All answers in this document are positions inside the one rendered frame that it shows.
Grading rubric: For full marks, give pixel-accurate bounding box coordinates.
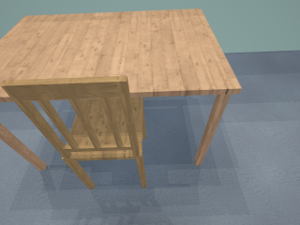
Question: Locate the table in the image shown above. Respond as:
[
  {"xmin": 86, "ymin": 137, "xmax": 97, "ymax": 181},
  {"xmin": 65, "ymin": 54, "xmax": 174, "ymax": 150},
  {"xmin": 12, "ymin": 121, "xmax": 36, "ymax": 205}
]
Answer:
[{"xmin": 0, "ymin": 8, "xmax": 242, "ymax": 171}]

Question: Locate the chair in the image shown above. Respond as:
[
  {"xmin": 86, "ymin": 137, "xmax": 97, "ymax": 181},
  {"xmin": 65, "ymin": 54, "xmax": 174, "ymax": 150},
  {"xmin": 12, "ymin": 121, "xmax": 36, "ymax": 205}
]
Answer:
[{"xmin": 1, "ymin": 75, "xmax": 147, "ymax": 189}]

